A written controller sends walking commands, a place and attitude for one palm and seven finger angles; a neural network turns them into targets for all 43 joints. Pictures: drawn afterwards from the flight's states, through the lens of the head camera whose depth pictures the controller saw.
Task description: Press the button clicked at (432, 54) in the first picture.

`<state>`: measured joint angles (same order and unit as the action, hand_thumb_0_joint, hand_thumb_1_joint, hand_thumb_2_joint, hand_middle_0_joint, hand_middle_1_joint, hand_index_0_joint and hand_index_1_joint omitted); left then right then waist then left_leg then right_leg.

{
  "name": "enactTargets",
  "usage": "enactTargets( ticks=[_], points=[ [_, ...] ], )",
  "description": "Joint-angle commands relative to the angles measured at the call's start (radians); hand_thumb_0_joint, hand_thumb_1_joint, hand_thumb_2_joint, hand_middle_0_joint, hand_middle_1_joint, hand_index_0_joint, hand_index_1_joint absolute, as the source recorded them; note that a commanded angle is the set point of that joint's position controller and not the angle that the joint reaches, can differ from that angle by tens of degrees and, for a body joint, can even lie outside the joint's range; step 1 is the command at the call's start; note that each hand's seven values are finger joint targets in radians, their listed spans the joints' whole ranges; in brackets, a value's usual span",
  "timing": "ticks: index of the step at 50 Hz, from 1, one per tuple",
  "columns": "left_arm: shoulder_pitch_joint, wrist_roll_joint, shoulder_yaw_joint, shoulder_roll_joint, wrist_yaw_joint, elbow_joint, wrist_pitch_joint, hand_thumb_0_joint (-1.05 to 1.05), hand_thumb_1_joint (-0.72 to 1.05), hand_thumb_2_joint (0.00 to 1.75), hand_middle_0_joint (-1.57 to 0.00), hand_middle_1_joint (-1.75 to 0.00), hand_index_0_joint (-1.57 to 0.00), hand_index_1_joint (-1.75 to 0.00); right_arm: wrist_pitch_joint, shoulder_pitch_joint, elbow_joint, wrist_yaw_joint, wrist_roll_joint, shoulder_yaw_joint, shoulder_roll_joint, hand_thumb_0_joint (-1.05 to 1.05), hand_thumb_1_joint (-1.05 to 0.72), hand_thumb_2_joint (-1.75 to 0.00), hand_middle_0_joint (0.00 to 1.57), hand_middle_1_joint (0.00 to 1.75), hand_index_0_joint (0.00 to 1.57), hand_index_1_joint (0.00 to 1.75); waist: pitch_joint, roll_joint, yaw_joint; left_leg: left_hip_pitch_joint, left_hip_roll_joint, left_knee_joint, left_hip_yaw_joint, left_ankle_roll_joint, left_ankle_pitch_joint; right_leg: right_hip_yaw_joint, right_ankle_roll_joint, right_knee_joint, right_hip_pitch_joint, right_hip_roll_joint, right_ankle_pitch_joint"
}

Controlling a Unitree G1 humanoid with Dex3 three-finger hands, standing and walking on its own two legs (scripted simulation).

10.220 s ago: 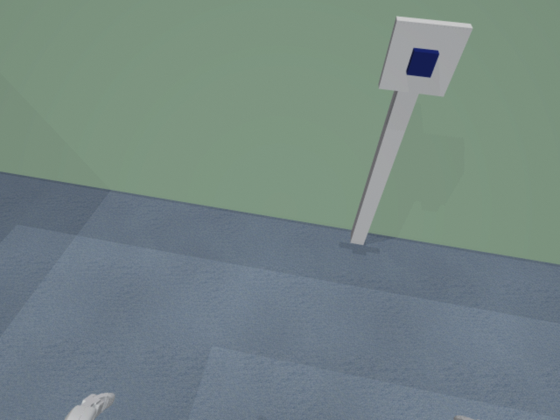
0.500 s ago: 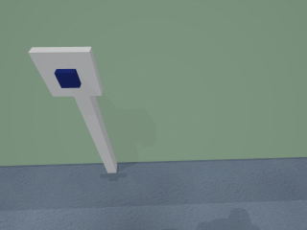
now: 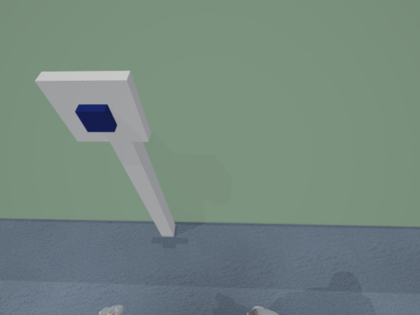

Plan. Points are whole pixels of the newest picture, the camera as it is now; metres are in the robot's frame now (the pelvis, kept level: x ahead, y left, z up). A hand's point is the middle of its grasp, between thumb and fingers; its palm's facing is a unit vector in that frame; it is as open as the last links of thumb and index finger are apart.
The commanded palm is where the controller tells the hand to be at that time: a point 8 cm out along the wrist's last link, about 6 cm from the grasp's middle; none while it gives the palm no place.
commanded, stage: come to a stop and stand still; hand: left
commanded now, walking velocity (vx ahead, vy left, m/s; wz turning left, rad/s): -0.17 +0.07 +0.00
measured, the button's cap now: (97, 117) +0.48 +0.27 +0.09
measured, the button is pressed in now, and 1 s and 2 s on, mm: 0 0 0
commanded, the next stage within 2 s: look again from close up in 0.82 s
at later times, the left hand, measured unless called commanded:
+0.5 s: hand out of the picture -0.02 +0.19 -0.16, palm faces +0.11 -0.96 -0.28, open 7.3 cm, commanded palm none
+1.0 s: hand out of the picture -0.01 +0.17 -0.17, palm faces -0.03 -0.97 -0.23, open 7.3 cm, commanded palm none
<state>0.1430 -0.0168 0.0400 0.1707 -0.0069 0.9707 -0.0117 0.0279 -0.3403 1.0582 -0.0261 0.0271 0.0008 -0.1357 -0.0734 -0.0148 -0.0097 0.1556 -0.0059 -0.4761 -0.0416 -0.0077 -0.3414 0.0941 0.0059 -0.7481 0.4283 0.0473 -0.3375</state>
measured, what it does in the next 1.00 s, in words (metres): steps on the spot: right foot, then left foot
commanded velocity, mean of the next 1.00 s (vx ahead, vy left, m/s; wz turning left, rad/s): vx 0.01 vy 0.01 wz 0.00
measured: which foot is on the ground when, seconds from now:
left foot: down 0.00-0.04, up 0.06-0.56, down 0.58-1.00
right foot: up 0.00-0.00, down 0.02-0.58, up 0.60-0.92, down 0.94-1.00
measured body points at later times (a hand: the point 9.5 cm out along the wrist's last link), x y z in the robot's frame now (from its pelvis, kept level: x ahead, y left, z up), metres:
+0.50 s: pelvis -0.02 -0.01 +0.01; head +0.01 -0.02 +0.46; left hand -0.02 +0.24 -0.14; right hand +0.09 -0.25 -0.14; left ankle -0.04 +0.15 -0.69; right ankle +0.04 -0.08 -0.73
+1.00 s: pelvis -0.03 -0.01 +0.00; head +0.02 -0.03 +0.44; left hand -0.01 +0.22 -0.15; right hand -0.08 -0.22 -0.17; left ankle -0.06 +0.13 -0.73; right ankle -0.03 -0.11 -0.73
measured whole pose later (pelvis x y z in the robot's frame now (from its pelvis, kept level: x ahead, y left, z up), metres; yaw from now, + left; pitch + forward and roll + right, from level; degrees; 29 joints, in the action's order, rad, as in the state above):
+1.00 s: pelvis -0.03 -0.01 +0.00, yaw -1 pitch +2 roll +0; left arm 0.25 -0.02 0.00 0.15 -0.03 1.08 -0.03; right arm -0.01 -0.35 1.08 -0.03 0.02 0.01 -0.14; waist -0.07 -0.05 -0.02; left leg 0.28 0.07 -0.63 -0.03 -0.02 -0.40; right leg 0.05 0.04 -0.57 0.30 -0.03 -0.30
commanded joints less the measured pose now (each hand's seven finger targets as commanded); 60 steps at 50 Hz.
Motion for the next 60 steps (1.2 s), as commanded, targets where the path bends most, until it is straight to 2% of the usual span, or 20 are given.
enactTargets(
  ticks=[1,2,3,6,15,23,26,28,29,30,31,34,43,45,46,47,49,52,56,60],
  points=[
    [0.244,-0.011,0.03,0.154,-0.028,0.018,-0.038,0.0,0.9,0.9,-0.2,-0.3,-0.2,-0.3,0.012,-0.056,-0.051,-0.003,-0.022,0.044,-0.122,0.0,-0.9,-0.9,0.2,0.3,0.2,0.3,0.208,0.176,0.077,0.155,0.082,-0.218,0.036,0.037,0.264,-0.217,0.043,0.262,-0.46,0.192,0.702],
    [0.275,-0.007,0.041,0.221,-0.033,0.021,-0.035,0.0,0.9,0.9,-0.2,-0.3,-0.2,-0.3,0.005,-0.068,-0.074,-0.006,-0.027,0.047,-0.093,0.0,-0.9,-0.9,0.2,0.3,0.2,0.3,0.224,0.308,0.072,0.257,-0.024,-0.412,0.004,0.002,-0.249,-0.392,0.174,0.262,-0.5,0.395,1.145],
    [0.276,-0.005,0.033,0.223,-0.033,0.014,-0.028,0.0,0.9,0.9,-0.2,-0.3,-0.2,-0.3,-0.011,-0.073,-0.076,-0.015,-0.026,0.053,-0.1,0.0,-0.9,-0.9,0.2,0.3,0.2,0.3,0.225,0.239,0.068,0.254,-0.012,-0.507,0.091,0.003,-0.34,-0.371,0.24,0.259,-0.456,0.43,1.221],
    [0.166,-0.002,0.016,0.146,-0.042,-0.008,-0.02,0.0,0.9,0.9,-0.2,-0.3,-0.2,-0.3,-0.052,0.027,-0.055,-0.005,-0.02,0.059,-0.095,0.0,-0.9,-0.9,0.2,0.3,0.2,0.3,0.077,0.21,0.042,0.317,0.01,-0.69,0.087,-0.021,-0.215,-0.274,0.198,0.309,-0.298,0.314,1.069],
    [0.166,-0.007,0.041,0.173,-0.042,-0.04,-0.012,0.0,0.9,0.9,-0.2,-0.3,-0.2,-0.3,-0.093,0.121,-0.091,0.021,-0.006,0.069,-0.117,0.0,-0.9,-0.9,0.2,0.3,0.2,0.3,0.139,0.121,0.041,0.381,0.013,-0.713,0.075,-0.062,-0.024,-0.21,0.17,0.378,-0.299,0.272,0.684],
    [0.174,-0.024,0.037,0.198,-0.029,-0.033,0.006,0.0,0.9,0.9,-0.2,-0.3,-0.2,-0.3,-0.064,0.16,-0.125,0.033,-0.01,0.045,-0.106,0.0,-0.9,-0.9,0.2,0.3,0.2,0.3,0.112,0.197,0.056,0.199,0.014,-0.305,0.002,-0.019,-0.078,-0.265,0.178,0.503,-0.179,0.238,0.053],
    [0.153,-0.013,0.031,0.19,-0.023,-0.011,0.012,0.0,0.9,0.9,-0.2,-0.3,-0.2,-0.3,-0.042,0.046,-0.079,0.028,-0.009,0.031,-0.087,0.0,-0.9,-0.9,0.2,0.3,0.2,0.3,0.113,0.176,0.013,-0.026,-0.005,-0.051,-0.035,0.005,-0.001,-0.223,0.129,0.512,-0.065,0.171,-0.127],
    [0.145,-0.001,0.012,0.128,-0.021,-0.004,0.019,0.0,0.9,0.9,-0.2,-0.3,-0.2,-0.3,-0.026,-0.069,-0.035,0.017,-0.007,0.034,-0.122,0.0,-0.9,-0.9,0.2,0.3,0.2,0.3,0.108,0.011,-0.029,-0.165,0.082,0.153,0.05,0.027,-0.007,-0.129,0.048,0.361,0.039,0.079,-0.197],
    [0.168,0.006,-0.002,0.068,-0.015,-0.013,0.021,0.0,0.9,0.9,-0.2,-0.3,-0.2,-0.3,-0.024,-0.061,-0.046,0.011,0.003,0.045,-0.188,0.0,-0.9,-0.9,0.2,0.3,0.2,0.3,0.059,-0.227,-0.02,-0.089,0.271,0.279,0.308,0.092,-0.183,-0.055,0.01,0.174,0.108,-0.009,-0.186],
    [0.136,-0.001,-0.005,0.06,-0.015,-0.026,0.019,0.0,0.9,0.9,-0.2,-0.3,-0.2,-0.3,-0.032,-0.024,-0.076,0.007,0.008,0.042,-0.214,0.0,-0.9,-0.9,0.2,0.3,0.2,0.3,-0.032,-0.26,-0.023,0.045,0.377,0.358,0.431,0.177,-0.237,-0.028,0.001,0.039,0.147,-0.032,-0.178],
    [0.125,-0.004,0.002,0.066,-0.008,-0.031,0.016,0.0,0.9,0.9,-0.2,-0.3,-0.2,-0.3,-0.033,0.01,-0.094,0.004,0.016,0.036,-0.207,0.0,-0.9,-0.9,0.2,0.3,0.2,0.3,-0.074,-0.16,-0.007,0.142,0.391,0.37,0.411,0.217,-0.228,-0.065,0.007,-0.069,0.12,-0.017,-0.132],
    [0.189,-0.017,0.012,0.068,0.011,0.037,0.024,0.0,0.9,0.9,-0.2,-0.3,-0.2,-0.3,-0.009,0.064,-0.081,-0.01,0.004,0.024,-0.13,0.0,-0.9,-0.9,0.2,0.3,0.2,0.3,-0.072,-0.153,0.041,0.174,0.253,0.337,0.239,0.148,-0.088,-0.095,0.009,-0.226,0.084,-0.028,0.0],
    [0.123,0.001,-0.01,0.009,0.003,0.037,0.009,0.0,0.9,0.9,-0.2,-0.3,-0.2,-0.3,-0.002,-0.089,-0.016,-0.022,0.011,0.031,-0.146,0.0,-0.9,-0.9,0.2,0.3,0.2,0.3,0.003,-0.157,-0.012,0.018,0.26,0.179,0.178,0.176,0.399,-0.041,-0.008,0.079,-0.058,-0.023,-0.099],
    [0.188,0.004,-0.007,0.012,0.0,0.069,-0.004,0.0,0.9,0.9,-0.2,-0.3,-0.2,-0.3,-0.007,-0.085,-0.002,-0.022,0.003,0.031,-0.142,0.0,-0.9,-0.9,0.2,0.3,0.2,0.3,0.044,-0.101,0.025,0.056,0.22,0.093,0.145,0.126,0.351,-0.033,-0.009,0.309,-0.221,-0.03,0.061],
    [0.314,-0.005,-0.013,0.079,-0.048,0.154,-0.02,0.0,0.9,0.9,-0.2,-0.3,-0.2,-0.3,0.013,0.112,-0.047,-0.004,-0.024,0.04,-0.176,0.0,-0.9,-0.9,0.2,0.3,0.2,0.3,-0.005,-0.065,0.109,0.143,0.175,-0.137,0.006,0.033,0.277,-0.17,0.006,0.384,-0.206,0.068,0.314],
    [0.288,-0.004,-0.009,0.137,-0.042,0.112,-0.03,0.0,0.9,0.9,-0.2,-0.3,-0.2,-0.3,-0.002,0.048,-0.093,0.007,-0.017,0.019,-0.047,0.0,-0.9,-0.9,0.2,0.3,0.2,0.3,0.005,0.121,0.029,0.223,0.059,-0.229,-0.016,0.005,-0.081,-0.337,0.054,0.453,-0.184,0.181,0.293],
    [0.197,-0.004,-0.02,0.137,-0.033,0.087,-0.046,0.0,0.9,0.9,-0.2,-0.3,-0.2,-0.3,-0.009,-0.031,-0.075,0.015,-0.009,0.009,-0.014,0.0,-0.9,-0.9,0.2,0.3,0.2,0.3,0.135,0.029,-0.012,0.152,0.047,-0.239,-0.021,0.002,-0.141,-0.267,0.137,0.419,-0.245,0.197,0.349],
    [0.175,0.005,-0.011,0.087,-0.051,0.08,-0.051,0.0,0.9,0.9,-0.2,-0.3,-0.2,-0.3,-0.006,-0.071,-0.046,0.007,-0.017,0.012,-0.051,0.0,-0.9,-0.9,0.2,0.3,0.2,0.3,0.234,0.277,-0.022,0.182,0.054,-0.215,0.01,0.011,-0.076,-0.232,0.152,0.314,-0.422,0.15,0.693],
    [0.149,0.015,-0.023,0.059,-0.047,0.072,-0.027,0.0,0.9,0.9,-0.2,-0.3,-0.2,-0.3,0.008,-0.078,-0.001,-0.001,-0.007,0.006,-0.074,0.0,-0.9,-0.9,0.2,0.3,0.2,0.3,0.093,-0.122,-0.013,0.029,0.141,0.026,0.097,0.041,0.375,-0.148,0.063,0.228,-0.227,0.039,0.35],
    [0.164,0.007,-0.028,0.067,-0.041,0.093,-0.024,0.0,0.9,0.9,-0.2,-0.3,-0.2,-0.3,-0.007,-0.024,-0.005,-0.01,-0.01,0.0,-0.065,0.0,-0.9,-0.9,0.2,0.3,0.2,0.3,-0.042,-0.047,-0.001,0.089,0.125,0.037,0.081,0.042,0.266,-0.171,0.06,0.31,-0.192,0.041,0.295]
  ],
)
